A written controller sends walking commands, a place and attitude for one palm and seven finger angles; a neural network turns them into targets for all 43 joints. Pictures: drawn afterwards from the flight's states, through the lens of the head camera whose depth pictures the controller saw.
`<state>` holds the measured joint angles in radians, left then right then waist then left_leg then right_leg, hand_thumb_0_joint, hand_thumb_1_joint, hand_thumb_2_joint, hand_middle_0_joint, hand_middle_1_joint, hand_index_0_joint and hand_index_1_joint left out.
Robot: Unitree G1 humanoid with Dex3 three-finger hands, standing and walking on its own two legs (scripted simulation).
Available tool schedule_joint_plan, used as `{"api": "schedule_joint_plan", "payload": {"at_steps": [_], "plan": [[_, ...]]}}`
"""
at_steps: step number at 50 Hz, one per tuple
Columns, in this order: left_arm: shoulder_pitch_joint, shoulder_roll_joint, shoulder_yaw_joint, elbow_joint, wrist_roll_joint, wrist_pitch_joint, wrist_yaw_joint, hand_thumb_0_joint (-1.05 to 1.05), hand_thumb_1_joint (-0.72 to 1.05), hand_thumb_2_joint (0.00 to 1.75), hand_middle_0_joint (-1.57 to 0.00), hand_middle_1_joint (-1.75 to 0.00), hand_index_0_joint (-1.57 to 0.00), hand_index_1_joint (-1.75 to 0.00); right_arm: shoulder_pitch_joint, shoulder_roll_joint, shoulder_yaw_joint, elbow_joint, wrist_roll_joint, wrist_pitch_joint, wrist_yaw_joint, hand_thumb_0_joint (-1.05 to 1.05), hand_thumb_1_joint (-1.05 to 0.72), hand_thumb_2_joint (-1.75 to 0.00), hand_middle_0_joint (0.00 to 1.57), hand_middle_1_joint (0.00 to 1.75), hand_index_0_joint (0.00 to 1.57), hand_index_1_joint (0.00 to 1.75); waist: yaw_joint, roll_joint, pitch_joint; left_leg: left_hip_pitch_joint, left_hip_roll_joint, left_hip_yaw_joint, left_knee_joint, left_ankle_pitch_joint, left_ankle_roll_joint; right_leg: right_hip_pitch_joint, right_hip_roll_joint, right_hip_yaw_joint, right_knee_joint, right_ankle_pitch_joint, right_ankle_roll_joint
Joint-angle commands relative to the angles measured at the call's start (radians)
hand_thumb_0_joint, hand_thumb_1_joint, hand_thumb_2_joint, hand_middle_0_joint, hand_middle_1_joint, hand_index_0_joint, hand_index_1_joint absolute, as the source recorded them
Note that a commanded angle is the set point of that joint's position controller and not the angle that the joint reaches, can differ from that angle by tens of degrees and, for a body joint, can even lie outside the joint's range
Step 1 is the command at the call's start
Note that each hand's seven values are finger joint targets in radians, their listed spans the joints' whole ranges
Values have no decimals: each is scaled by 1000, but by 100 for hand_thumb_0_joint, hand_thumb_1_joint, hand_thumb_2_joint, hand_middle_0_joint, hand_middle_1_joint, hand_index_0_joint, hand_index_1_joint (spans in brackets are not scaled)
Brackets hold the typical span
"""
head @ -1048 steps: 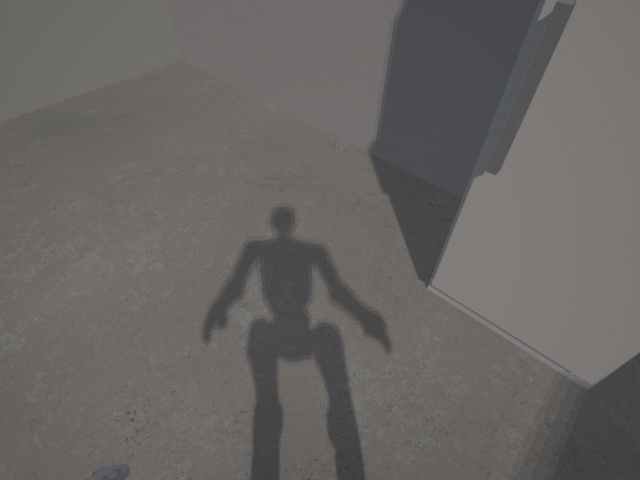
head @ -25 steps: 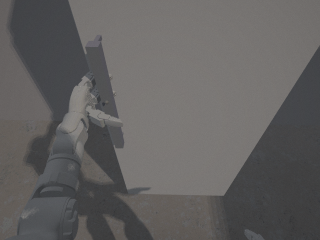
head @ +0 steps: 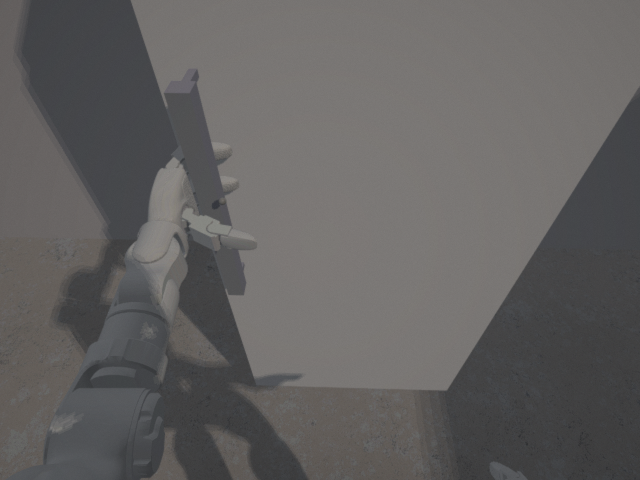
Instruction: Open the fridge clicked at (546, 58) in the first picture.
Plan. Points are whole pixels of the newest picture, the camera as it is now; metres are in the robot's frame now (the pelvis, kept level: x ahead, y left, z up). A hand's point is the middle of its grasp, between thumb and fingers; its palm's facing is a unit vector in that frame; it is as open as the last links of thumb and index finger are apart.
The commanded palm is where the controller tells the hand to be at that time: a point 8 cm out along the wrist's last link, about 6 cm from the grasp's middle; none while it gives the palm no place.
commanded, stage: slide the fingers in behind the handle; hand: left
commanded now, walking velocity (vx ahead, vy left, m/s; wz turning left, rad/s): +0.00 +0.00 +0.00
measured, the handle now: (219, 203) +0.47 +0.17 +0.09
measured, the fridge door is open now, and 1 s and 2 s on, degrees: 0 0 0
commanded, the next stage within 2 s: grip the handle and tug to test in 0.32 s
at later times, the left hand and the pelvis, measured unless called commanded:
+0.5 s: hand (221, 202) +0.42 +0.14 +0.14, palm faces +0.00 -1.00 -0.01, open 14.1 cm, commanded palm +0.39 +0.19 +0.14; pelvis +0.01 +0.01 +0.00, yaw +0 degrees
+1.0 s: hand (220, 200) +0.42 +0.15 +0.14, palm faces +0.00 -1.00 -0.01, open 7.2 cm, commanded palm +0.40 +0.19 +0.14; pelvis +0.00 +0.01 +0.00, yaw +0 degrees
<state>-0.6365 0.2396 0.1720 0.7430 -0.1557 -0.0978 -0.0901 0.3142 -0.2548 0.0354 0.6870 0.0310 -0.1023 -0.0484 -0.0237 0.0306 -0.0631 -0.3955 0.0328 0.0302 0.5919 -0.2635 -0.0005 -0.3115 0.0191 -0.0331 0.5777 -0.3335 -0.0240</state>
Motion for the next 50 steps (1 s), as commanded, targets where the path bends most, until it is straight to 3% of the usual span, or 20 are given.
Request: {"api": "schedule_joint_plan", "payload": {"at_steps": [1, 7, 15, 17, 21, 25, 27, 28, 31, 35, 39, 41, 46, 47, 50], "plan": [[-490, 126, -1, -245, -3, -72, -15, 0, -50, 30, -30, -120, -30, -120, -37, -123, -50, -120, 6, -50, -5, 0, -90, -90, 20, 30, 20, 30, -22, -29, -289, 229, -29, -15, -43, 200, 45, 4, 9, 21, -78, 360, 2], [-463, 148, 22, -259, -7, -73, -14, 0, -50, 30, -30, -120, -30, -120, -36, -128, -51, -125, 5, -48, -5, 0, -90, -90, 20, 30, 20, 30, -13, -45, -303, 230, -29, -13, -41, 233, 46, 31, 10, 19, -73, 394, 2], [-419, 114, 6, -304, -9, -68, -12, 0, -50, 30, -30, -120, -30, -120, -53, -122, -52, -135, 6, -50, 2, 0, -90, -90, 20, 30, 20, 30, -2, -10, -295, 253, -25, -13, -42, 255, 42, 17, 12, 17, -70, 399, -2], [-412, 127, 13, -299, -4, -67, -6, 0, -50, 30, -30, -120, -30, -120, -51, -125, -53, -136, 6, -47, -1, 0, -90, -90, 20, 30, 20, 30, -3, -39, -286, 247, -23, -15, -43, 261, 43, 25, 13, 13, -71, 398, 0], [-397, 91, -11, -322, -5, -55, -4, 0, -50, 30, -30, -120, -30, -120, -58, -121, -53, -134, 6, -48, 2, 0, -90, -90, 20, 30, 20, 30, -4, -26, -289, 268, -19, -18, -45, 271, 39, 11, 13, 10, -71, 392, -2], [-430, 116, 4, -311, -1, -38, 3, 0, -31, 38, -32, -123, -32, -123, -62, -122, -49, -130, 6, -40, -4, 0, -90, -90, 20, 30, 20, 30, -9, -27, -266, 250, -21, -19, -51, 238, 40, 7, 12, 11, -79, 367, -2], [-449, 114, -4, -294, 0, -33, 3, 0, -22, 42, -33, -124, -33, -124, -60, -124, -48, -130, 7, -36, -9, 0, -90, -90, 20, 30, 20, 30, -16, -53, -251, 240, -22, -23, -56, 220, 42, 8, 12, 9, -87, 344, 0], [-461, 90, -25, -293, 0, -29, 2, 0, -17, 44, -33, -125, -33, -125, -67, -120, -47, -131, 7, -36, -9, 0, -90, -90, 20, 30, 20, 30, -23, -35, -244, 246, -21, -23, -57, 213, 42, -8, 11, 10, -89, 337, 0], [-471, 132, 16, -284, 0, -24, 5, 0, -3, 50, -35, -127, -35, -127, -57, -122, -46, -122, 4, -31, -13, 0, -90, -90, 20, 30, 20, 30, -15, -31, -281, 252, -24, -24, -51, 232, 40, 8, 10, 12, -84, 359, -3], [-454, 109, 2, -295, -4, -33, 2, 0, 15, 58, -37, -129, -37, -129, -59, -118, -46, -129, 3, -33, -8, 0, -90, -90, 20, 30, 20, 30, -10, -20, -303, 264, -23, -24, -52, 253, 36, 17, 11, 8, -78, 370, -4], [-443, 131, 22, -289, -5, -43, 4, 0, 34, 66, -39, -132, -39, -132, -58, -121, -49, -130, 4, -34, -7, 0, -90, -90, 20, 30, 20, 30, -8, -46, -293, 250, -22, -23, -52, 243, 39, 23, 13, 10, -80, 369, -2], [-437, 107, 4, -291, -4, -43, 3, 0, 43, 70, -40, -133, -40, -133, -59, -119, -48, -133, 4, -35, -5, 0, -90, -90, 20, 30, 20, 30, -9, -29, -279, 251, -21, -21, -54, 239, 38, 12, 13, 8, -82, 360, -3], [-463, 117, 2, -263, 1, -34, 2, 0, 67, 80, -43, -137, -43, -137, -57, -121, -46, -128, 7, -32, -8, 0, -90, -90, 20, 30, 20, 30, -18, -24, -249, 238, -21, -22, -58, 208, 40, -5, 13, 12, -92, 329, -3], [-461, 144, 22, -252, 1, -36, 5, 0, 71, 82, -43, -137, -43, -137, -52, -126, -47, -126, 6, -27, -13, 0, -90, -90, 20, 30, 20, 30, -18, -44, -247, 229, -22, -22, -57, 202, 42, 5, 12, 11, -95, 324, -1], [-509, 97, -20, -252, 4, -35, 3, 0, 85, 88, -44, -139, -44, -139, -53, -118, -45, -123, 6, -31, -12, 0, -90, -90, 20, 30, 20, 30, -30, -9, -249, 245, -22, -28, -59, 190, 40, -23, 12, 11, -95, 306, -3]]}}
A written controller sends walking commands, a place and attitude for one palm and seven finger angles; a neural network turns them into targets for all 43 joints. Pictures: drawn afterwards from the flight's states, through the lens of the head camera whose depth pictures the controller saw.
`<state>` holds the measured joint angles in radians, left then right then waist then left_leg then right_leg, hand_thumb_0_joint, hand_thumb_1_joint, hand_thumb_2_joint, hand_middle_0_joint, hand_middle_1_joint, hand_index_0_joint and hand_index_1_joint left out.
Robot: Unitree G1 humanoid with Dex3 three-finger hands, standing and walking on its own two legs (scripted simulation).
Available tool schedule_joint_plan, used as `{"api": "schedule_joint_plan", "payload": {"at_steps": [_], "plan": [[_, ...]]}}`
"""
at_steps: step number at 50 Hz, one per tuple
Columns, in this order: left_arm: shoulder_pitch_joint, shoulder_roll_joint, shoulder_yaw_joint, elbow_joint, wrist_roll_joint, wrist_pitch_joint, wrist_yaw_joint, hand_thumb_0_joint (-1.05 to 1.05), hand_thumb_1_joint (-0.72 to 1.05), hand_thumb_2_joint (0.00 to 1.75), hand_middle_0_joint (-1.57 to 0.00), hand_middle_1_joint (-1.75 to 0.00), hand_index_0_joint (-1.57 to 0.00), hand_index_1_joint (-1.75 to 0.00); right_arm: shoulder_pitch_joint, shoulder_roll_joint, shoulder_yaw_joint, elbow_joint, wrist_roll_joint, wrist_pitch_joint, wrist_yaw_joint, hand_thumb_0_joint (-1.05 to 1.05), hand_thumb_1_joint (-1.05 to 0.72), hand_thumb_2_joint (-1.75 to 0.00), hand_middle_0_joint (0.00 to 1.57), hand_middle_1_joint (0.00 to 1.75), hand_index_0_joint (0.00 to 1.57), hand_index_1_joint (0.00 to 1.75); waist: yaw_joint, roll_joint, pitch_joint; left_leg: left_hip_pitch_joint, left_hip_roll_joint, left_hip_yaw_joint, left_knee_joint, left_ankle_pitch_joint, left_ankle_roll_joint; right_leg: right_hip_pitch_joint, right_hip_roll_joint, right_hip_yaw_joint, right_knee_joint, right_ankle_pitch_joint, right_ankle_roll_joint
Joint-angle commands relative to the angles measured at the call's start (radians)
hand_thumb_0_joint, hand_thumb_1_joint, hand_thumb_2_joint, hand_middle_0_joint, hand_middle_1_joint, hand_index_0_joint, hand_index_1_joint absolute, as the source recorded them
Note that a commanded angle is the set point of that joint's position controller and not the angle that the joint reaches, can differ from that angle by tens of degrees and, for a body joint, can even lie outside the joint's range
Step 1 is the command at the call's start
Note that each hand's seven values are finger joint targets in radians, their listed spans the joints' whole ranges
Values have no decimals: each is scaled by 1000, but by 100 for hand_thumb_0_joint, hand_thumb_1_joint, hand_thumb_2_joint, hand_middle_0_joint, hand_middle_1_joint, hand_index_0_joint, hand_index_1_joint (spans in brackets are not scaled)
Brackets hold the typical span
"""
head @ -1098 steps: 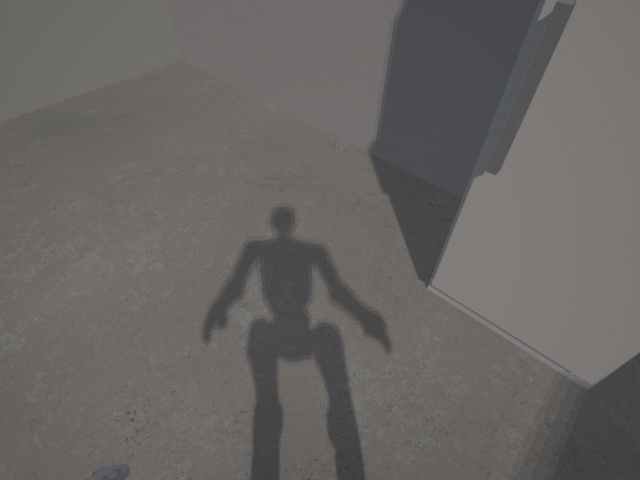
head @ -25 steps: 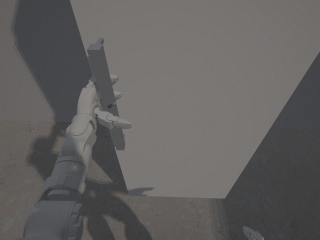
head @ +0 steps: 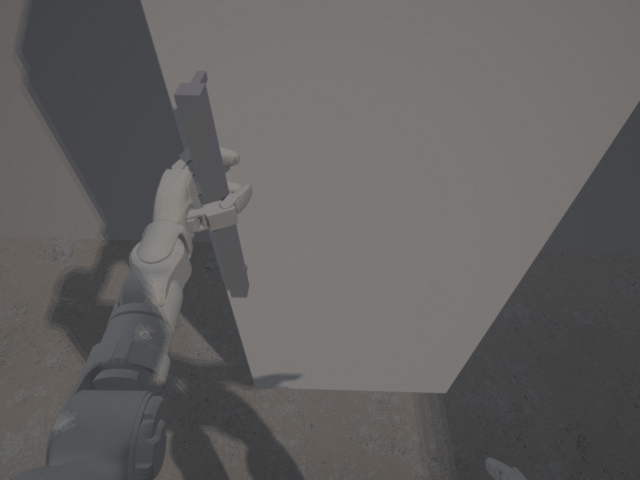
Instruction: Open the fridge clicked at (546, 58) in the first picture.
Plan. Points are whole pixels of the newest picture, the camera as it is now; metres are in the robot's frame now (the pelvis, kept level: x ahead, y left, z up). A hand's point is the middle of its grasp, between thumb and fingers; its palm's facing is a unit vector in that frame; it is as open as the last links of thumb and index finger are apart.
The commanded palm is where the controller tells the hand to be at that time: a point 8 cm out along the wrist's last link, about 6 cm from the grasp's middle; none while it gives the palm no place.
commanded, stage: grip the handle and tug to test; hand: left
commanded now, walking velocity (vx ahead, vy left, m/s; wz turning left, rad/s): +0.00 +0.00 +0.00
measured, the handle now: (224, 205) +0.47 +0.16 +0.09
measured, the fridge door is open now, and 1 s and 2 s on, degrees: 0 0 12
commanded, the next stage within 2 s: pull the door a little, standing still in 0.84 s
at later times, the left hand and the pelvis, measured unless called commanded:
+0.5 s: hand (228, 201) +0.42 +0.14 +0.14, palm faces +0.01 -1.00 -0.01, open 5.8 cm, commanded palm +0.39 +0.18 +0.14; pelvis -0.01 +0.00 +0.00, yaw +1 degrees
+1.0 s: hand (229, 204) +0.42 +0.14 +0.14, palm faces +0.01 -1.00 -0.01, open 6.0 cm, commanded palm +0.38 +0.19 +0.14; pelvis +0.04 +0.00 +0.00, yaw -2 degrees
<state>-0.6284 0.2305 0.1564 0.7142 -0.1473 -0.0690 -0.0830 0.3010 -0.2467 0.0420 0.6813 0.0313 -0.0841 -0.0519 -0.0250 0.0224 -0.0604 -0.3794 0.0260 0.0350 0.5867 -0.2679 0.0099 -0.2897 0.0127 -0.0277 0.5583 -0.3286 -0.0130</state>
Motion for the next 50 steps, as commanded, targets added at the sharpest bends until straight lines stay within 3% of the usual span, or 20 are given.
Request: {"api": "schedule_joint_plan", "payload": {"at_steps": [1, 5, 6, 7, 11, 12, 14, 17, 20, 22, 23, 26, 33, 38, 39, 42, 44, 47, 48, 50], "plan": [[-503, 123, 14, -220, -6, -66, -4, 0, 90, 90, -45, -140, -45, -140, -34, -129, -53, -115, 5, -50, -8, 0, -90, -90, 20, 30, 20, 30, -19, -5, -270, 236, -13, -37, -52, 207, 26, -38, 20, 2, -70, 306, -17], [-496, 121, 17, -221, -11, -77, -2, 0, 90, 90, -45, -140, -45, -140, -26, -132, -57, -113, 4, -54, -5, 0, -90, -90, 20, 30, 20, 30, -20, -31, -307, 249, -12, -35, -45, 235, 26, -26, 22, 1, -64, 334, -14], [-502, 109, 6, -220, -12, -77, -4, 0, 90, 90, -45, -140, -45, -140, -28, -130, -55, -114, 3, -55, -4, 0, -90, -90, 20, 30, 20, 30, -22, -7, -299, 249, -13, -33, -45, 237, 26, -33, 21, 3, -63, 337, -14], [-491, 144, 37, -208, -11, -81, 1, 0, 90, 90, -45, -140, -45, -140, -17, -136, -58, -110, 3, -53, -6, 0, -90, -90, 20, 30, 20, 30, -18, -44, -304, 239, -13, -34, -43, 241, 28, -14, 22, 1, -64, 343, -13], [-517, 117, 6, -195, -8, -87, -6, 0, 90, 90, -45, -140, -45, -140, -28, -131, -54, -109, 6, -55, -5, 0, -90, -90, 20, 30, 20, 30, -27, -25, -260, 219, -16, -30, -49, 197, 31, -38, 20, 7, -73, 312, -13], [-524, 146, 26, -196, -6, -93, -3, 0, 90, 90, -45, -140, -45, -140, -22, -136, -55, -110, 5, -54, -7, 0, -90, -90, 20, 30, 20, 30, -25, -40, -265, 217, -15, -32, -49, 202, 32, -25, 20, 6, -71, 315, -13], [-521, 138, 21, -188, -9, -93, -7, 0, 90, 90, -45, -140, -45, -140, -29, -132, -52, -111, 5, -57, -6, 0, -90, -90, 20, 30, 20, 30, -21, -20, -263, 214, -18, -30, -49, 190, 32, -32, 19, 10, -72, 310, -13], [-547, 160, 28, -149, -5, -94, -10, 0, 90, 90, -45, -140, -45, -140, -20, -136, -51, -103, 5, -52, -13, 0, -90, -90, 20, 30, 20, 30, -31, -50, -245, 192, -20, -29, -50, 166, 36, -31, 17, 13, -80, 294, -9], [-578, 135, 6, -138, -5, -96, -15, 0, 90, 90, -45, -140, -45, -140, -23, -130, -48, -100, 5, -55, -12, 0, -90, -90, 20, 30, 20, 30, -38, -13, -248, 202, -20, -31, -49, 152, 33, -57, 15, 12, -77, 274, -11], [-551, 140, 14, -143, -4, -105, -12, 0, 90, 90, -45, -140, -45, -140, -17, -134, -54, -106, 5, -58, -11, 0, -90, -90, 20, 30, 20, 30, -29, -34, -273, 211, -20, -34, -46, 167, 34, -43, 17, 10, -75, 282, -11], [-544, 124, 1, -165, -5, -107, -12, 0, 90, 90, -45, -140, -45, -140, -22, -130, -53, -111, 6, -60, -8, 0, -90, -90, 20, 30, 20, 30, -25, 12, -300, 226, -20, -33, -44, 183, 31, -42, 16, 9, -65, 296, -13], [-486, 116, 8, -179, -11, -109, -14, 0, 90, 90, -45, -140, -45, -140, -21, -131, -56, -113, 4, -66, 1, 0, -90, -90, 20, 30, 20, 30, -13, -14, -320, 233, -19, -32, -39, 207, 30, -29, 19, 7, -61, 322, -14], [-364, 96, -3, -288, -20, -112, -22, 0, 90, 90, -45, -140, -45, -140, -41, -131, -61, -144, 8, -73, 13, 0, -90, -90, 20, 30, 20, 30, 13, -26, -305, 235, -14, -22, -42, 266, 32, 14, 22, 3, -51, 388, -16], [-205, 89, -5, -437, -23, -92, -31, 0, 90, 90, -45, -140, -45, -140, -63, -127, -65, -175, 6, -77, 27, 0, -90, -90, 20, 30, 20, 30, 47, -11, -337, 262, -9, -8, -39, 385, 31, 74, 18, 5, -33, 493, -16], [-165, 90, -2, -490, -22, -87, -32, 0, 90, 90, -45, -140, -45, -140, -69, -124, -67, -182, 6, -77, 31, 0, -90, -90, 20, 30, 20, 30, 58, 14, -354, 277, -9, -3, -36, 418, 29, 86, 17, 8, -29, 519, -17], [-51, 66, -26, -580, -27, -53, -37, 0, 90, 90, -45, -140, -45, -140, -77, -121, -67, -202, 4, -73, 38, 0, -90, -90, 20, 30, 20, 30, 67, -2, -355, 299, -2, 1, -31, 529, 31, 118, 15, 5, -26, 594, -11], [-24, 99, 8, -627, -31, -25, -37, 0, 90, 90, -45, -140, -45, -140, -84, -123, -69, -201, 5, -64, 37, 0, -90, -90, 20, 30, 20, 30, 69, -22, -337, 290, 0, 5, -36, 542, 31, 132, 14, 10, -30, 633, -8], [31, 73, -19, -702, -27, 19, -32, 0, 90, 90, -45, -140, -45, -140, -95, -119, -69, -219, 3, -53, 33, 0, -90, -90, 20, 30, 20, 30, 69, -4, -334, 318, 3, 8, -36, 617, 31, 149, 11, 8, -32, 672, -4], [-60, 58, -46, -712, -26, 36, -28, 0, 90, 90, -45, -140, -45, -140, -95, -117, -65, -205, 5, -48, 30, 0, -90, -90, 20, 30, 20, 30, 40, 12, -314, 331, 6, 2, -34, 624, 29, 117, 11, 5, -38, 663, -2], [-131, 138, 32, -663, -14, 69, -8, 0, 90, 90, -45, -140, -45, -140, -80, -126, -69, -177, -2, -31, 16, 0, -90, -90, 20, 30, 20, 30, 32, -7, -301, 327, 5, -3, -34, 599, 25, 102, 16, 7, -51, 648, -5]]}}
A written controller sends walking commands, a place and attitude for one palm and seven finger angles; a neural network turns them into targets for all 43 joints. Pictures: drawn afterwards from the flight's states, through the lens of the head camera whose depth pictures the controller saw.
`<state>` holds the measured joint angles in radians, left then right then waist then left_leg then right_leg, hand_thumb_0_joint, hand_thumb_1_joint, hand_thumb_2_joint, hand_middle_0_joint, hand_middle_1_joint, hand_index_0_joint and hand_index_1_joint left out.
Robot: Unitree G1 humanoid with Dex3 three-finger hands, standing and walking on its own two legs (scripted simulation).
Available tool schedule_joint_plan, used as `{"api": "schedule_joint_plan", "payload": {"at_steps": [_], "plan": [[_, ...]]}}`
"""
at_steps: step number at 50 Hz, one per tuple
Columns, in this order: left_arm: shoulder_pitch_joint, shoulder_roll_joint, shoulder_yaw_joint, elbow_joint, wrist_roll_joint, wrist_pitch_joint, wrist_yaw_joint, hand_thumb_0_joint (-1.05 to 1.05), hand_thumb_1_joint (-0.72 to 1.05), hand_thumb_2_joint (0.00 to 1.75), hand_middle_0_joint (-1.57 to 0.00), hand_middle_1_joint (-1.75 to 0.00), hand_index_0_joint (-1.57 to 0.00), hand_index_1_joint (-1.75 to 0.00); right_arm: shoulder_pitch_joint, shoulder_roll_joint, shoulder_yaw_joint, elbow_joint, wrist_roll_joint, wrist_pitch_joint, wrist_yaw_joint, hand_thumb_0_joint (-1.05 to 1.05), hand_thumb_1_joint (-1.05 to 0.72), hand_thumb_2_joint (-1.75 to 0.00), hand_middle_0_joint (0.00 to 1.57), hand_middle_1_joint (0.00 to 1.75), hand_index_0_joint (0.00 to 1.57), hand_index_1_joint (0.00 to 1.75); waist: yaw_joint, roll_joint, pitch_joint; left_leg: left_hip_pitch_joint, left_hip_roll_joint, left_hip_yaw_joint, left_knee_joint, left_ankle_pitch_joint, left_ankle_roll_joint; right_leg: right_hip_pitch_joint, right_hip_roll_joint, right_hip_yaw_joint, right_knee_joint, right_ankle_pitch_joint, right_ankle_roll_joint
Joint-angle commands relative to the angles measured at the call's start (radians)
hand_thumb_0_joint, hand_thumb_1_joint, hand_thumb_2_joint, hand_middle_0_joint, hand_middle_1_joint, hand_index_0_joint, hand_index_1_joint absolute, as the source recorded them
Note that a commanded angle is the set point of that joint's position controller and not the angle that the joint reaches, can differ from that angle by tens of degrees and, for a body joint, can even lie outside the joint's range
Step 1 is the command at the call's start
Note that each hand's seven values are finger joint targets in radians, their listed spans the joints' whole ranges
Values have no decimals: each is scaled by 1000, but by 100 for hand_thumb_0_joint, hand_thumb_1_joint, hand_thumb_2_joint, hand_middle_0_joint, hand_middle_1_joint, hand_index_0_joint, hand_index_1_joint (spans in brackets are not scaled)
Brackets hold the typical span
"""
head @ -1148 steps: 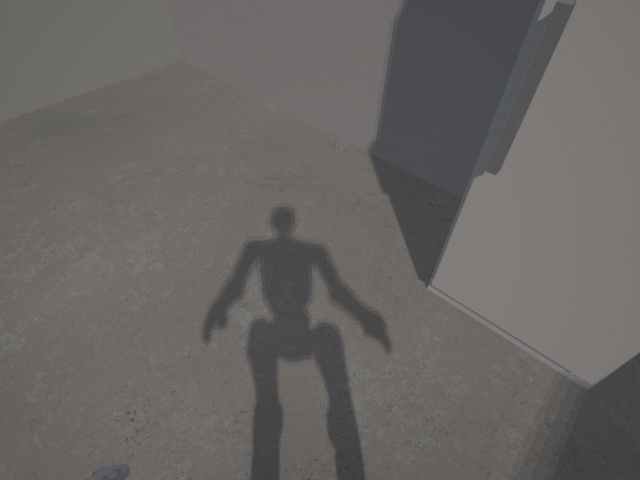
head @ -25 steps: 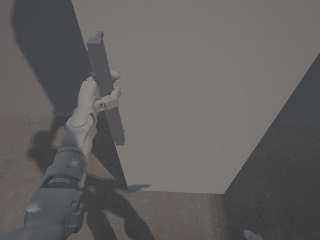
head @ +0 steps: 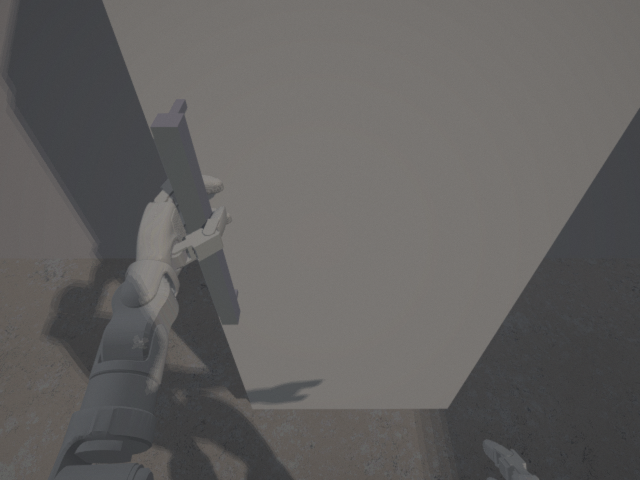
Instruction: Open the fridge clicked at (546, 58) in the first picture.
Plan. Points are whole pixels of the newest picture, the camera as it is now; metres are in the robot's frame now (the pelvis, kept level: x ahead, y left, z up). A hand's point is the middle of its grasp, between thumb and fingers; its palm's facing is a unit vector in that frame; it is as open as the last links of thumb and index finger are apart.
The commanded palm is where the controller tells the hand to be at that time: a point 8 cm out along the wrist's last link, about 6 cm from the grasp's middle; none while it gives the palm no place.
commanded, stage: pull the door a little, standing still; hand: left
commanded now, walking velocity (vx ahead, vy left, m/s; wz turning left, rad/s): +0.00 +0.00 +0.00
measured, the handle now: (210, 233) +0.42 +0.18 +0.09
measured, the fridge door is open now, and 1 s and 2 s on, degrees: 0 12 44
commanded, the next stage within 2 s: walk backward, drawing the door open in 0.48 s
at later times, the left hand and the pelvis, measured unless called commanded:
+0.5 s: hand (210, 250) +0.34 +0.15 +0.14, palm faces +0.02 -1.00 -0.02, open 6.3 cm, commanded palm +0.27 +0.20 +0.13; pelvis +0.05 +0.00 +0.02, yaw -4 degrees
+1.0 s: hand (212, 309) +0.27 +0.13 +0.13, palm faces +0.28 -0.90 -0.33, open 7.1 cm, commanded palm +0.22 +0.18 +0.13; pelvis +0.06 -0.05 -0.01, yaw +3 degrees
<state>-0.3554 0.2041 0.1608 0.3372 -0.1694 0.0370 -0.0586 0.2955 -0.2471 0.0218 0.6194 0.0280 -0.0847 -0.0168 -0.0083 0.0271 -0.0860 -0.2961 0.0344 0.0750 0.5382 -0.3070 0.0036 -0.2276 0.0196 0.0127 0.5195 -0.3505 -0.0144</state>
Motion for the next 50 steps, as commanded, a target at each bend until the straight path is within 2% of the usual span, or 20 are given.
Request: {"api": "schedule_joint_plan", "payload": {"at_steps": [1, 7, 14, 19, 22, 26, 28, 29, 30, 31, 33, 34, 36, 38, 40, 43, 45, 47, 48, 50], "plan": [[-414, 197, 62, -268, 12, -24, -28, 0, 90, 90, -45, -140, -45, -140, -76, -128, -46, -112, -2, -21, -25, 0, -90, -90, 20, 30, 20, 30, 18, -13, -270, 232, -10, -39, 9, 618, 32, 48, 9, -31, -15, 678, -5], [-243, 148, 32, -342, 1, 14, -47, 0, 90, 90, -45, -140, -45, -140, -99, -110, -40, -140, -6, 3, -29, 0, -90, -90, 20, 30, 20, 30, 54, 15, -350, 285, -9, -40, 10, 777, 27, 127, -5, -36, -3, 784, -5], [-27, 122, 31, -467, -34, 5, -68, 0, 90, 90, -45, -140, -45, -140, -168, -97, -26, -190, -3, 11, -22, 0, -90, -90, 20, 30, 20, 30, 79, -49, -267, 232, -12, -26, -40, 612, 31, 174, -11, -33, -29, 751, -3], [196, 138, 52, -641, -42, 57, -87, 0, 90, 90, -45, -140, -45, -140, -173, -90, -21, -231, -6, 39, -13, 0, -90, -90, 20, 30, 20, 30, 101, -22, -305, 235, -11, -6, -17, 778, 36, 266, -39, -26, 1, 1029, 18], [361, 129, 48, -769, -47, 83, -86, 0, 90, 90, -45, -140, -45, -140, -197, -81, -17, -260, -2, 47, -12, 0, -90, -90, 20, 30, 20, 30, 113, -8, -278, 250, 1, -17, -40, 780, 30, 251, -25, -39, -9, 918, 5], [605, 86, 16, -983, -72, 62, -71, 0, 90, 90, -45, -140, -45, -140, -240, -69, -12, -277, 3, 34, 3, 0, -90, -90, 20, 30, 20, 30, 106, 27, -99, 201, 10, -38, -99, 523, 9, 140, 0, -66, -70, 566, -23], [806, 67, 10, -1086, -77, 40, -63, 0, 90, 90, -45, -140, -45, -140, -232, -70, -17, -290, 0, 19, 11, 0, -90, -90, 20, 30, 20, 30, 111, 30, -64, 187, 10, -44, -87, 557, 16, 141, -4, -69, -67, 596, -23], [835, 127, 69, -1169, -75, 32, -54, 0, 90, 90, -45, -140, -45, -140, -218, -74, -23, -286, -1, 16, 13, 0, -90, -90, 20, 30, 20, 30, 113, 35, -107, 203, 10, -47, -65, 641, 16, 168, -10, -61, -51, 685, -20], [320, 378, 153, -1098, 100, -61, 58, 0, 90, 90, -45, -140, -45, -140, -183, -132, -18, -244, -25, 31, -24, 0, -90, -90, 20, 30, 20, 30, 5, -6, -41, 201, 6, -48, 15, 669, 50, 72, -58, 43, -89, 859, 29], [535, 227, 98, -936, 100, -70, 95, 0, 90, 90, -45, -140, -45, -140, -150, -104, -36, -221, -39, 38, -39, 0, -90, -90, 20, 30, 20, 30, -4, -71, -81, 223, 6, -56, 59, 751, 46, 88, -92, -10, -46, 994, 37], [720, 150, 13, -977, 117, -84, 104, 0, 90, 90, -45, -140, -45, -140, -128, -105, -33, -255, -42, 53, -43, 0, -90, -90, 20, 30, 20, 30, -19, -46, -159, 344, -16, -46, 51, 977, 62, 45, -53, -82, 136, 1127, 80], [730, 139, -12, -1029, 114, -93, 104, 0, 90, 90, -45, -140, -45, -140, -114, -109, -34, -261, -40, 69, -43, 0, -90, -90, 20, 30, 20, 30, -40, 84, -201, 548, 19, -105, 28, 1212, 99, -143, 1, -99, 291, 892, 106], [768, 116, -41, -1040, 122, -99, 124, 0, 90, 90, -45, -140, -45, -140, -166, -90, -38, -251, -72, 71, -24, 0, -90, -90, 20, 30, 20, 30, -7, 323, -163, 664, 176, -281, -38, 1478, 152, -390, 38, -49, 413, -86, 67], [765, 102, -39, -1034, 135, -86, 148, 0, 90, 90, -45, -140, -45, -140, -181, -71, -32, -247, -79, 56, -30, 0, -90, -90, 20, 30, 20, 30, -7, 191, -55, 518, 179, -295, -80, 1288, 127, -333, 2, -41, 262, -130, 48], [811, 118, -27, -1022, 139, -80, 164, 0, 90, 90, -45, -140, -45, -140, -179, -64, -34, -264, -58, 52, -29, 0, -90, -90, 20, 30, 20, 30, -5, 101, -17, 451, 132, -262, -90, 1137, 88, -260, 11, -68, 106, 28, 37], [843, 145, -7, -1040, 133, -101, 162, 0, 90, 90, -45, -140, -45, -140, -213, -45, -18, -277, -53, 42, -53, 0, -90, -90, 20, 30, 20, 30, 24, 41, -11, 217, 83, -207, -78, 793, 60, 5, -26, -51, -89, 436, 37], [852, 183, 30, -1041, 136, -117, 167, 0, 90, 90, -45, -140, -45, -140, -207, -35, -16, -282, -64, 31, -70, 0, -90, -90, 20, 30, 20, 30, 33, -51, -24, -25, -11, -145, 23, 251, 23, 167, -166, 83, -105, 796, -7], [869, 186, 73, -961, 140, -132, 175, 0, 90, 90, -45, -140, -45, -140, -196, -26, -20, -273, -67, 4, -91, 0, -90, -90, 20, 30, 20, 30, 51, -156, 10, -123, -94, -119, 271, -175, 23, 113, -279, 187, -184, 797, -44], [872, 167, 66, -930, 153, -144, 171, 0, 90, 90, -45, -140, -45, -140, -160, -28, -38, -253, -51, -1, -83, 0, -90, -90, 20, 30, 20, 30, 48, -264, -33, -122, -94, -129, 467, -235, 23, 95, -323, 223, -206, 774, -24], [806, 147, 37, -962, 172, -179, 163, 0, 90, 90, -45, -140, -45, -140, -131, -23, -42, -233, -50, -2, -75, 0, -90, -90, 20, 30, 20, 30, 22, -276, -111, -133, -63, -154, 588, -209, 16, 92, -338, 162, -211, 566, -19]]}}
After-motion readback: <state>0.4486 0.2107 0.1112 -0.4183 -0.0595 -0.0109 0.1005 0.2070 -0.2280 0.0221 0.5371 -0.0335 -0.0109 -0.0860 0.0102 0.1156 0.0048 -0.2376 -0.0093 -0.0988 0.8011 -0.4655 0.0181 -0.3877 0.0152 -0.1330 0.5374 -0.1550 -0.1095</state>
